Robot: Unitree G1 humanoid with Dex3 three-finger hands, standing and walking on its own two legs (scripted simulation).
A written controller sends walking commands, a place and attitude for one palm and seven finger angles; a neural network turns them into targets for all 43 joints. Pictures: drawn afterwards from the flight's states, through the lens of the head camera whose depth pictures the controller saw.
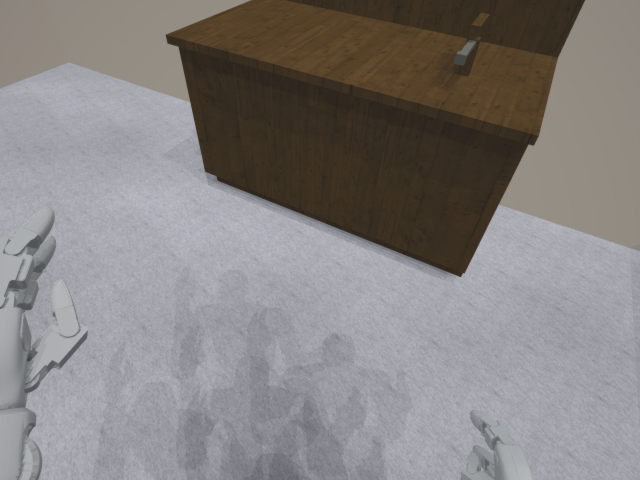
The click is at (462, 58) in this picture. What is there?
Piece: tap's lever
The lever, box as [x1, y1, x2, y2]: [454, 51, 467, 65]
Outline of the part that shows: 458,51 454,63 463,65 467,53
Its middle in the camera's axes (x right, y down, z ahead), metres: +0.40 -0.51 +1.10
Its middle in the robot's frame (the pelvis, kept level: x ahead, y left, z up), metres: +1.19 -0.33 +0.06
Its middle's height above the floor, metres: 0.83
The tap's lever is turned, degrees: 0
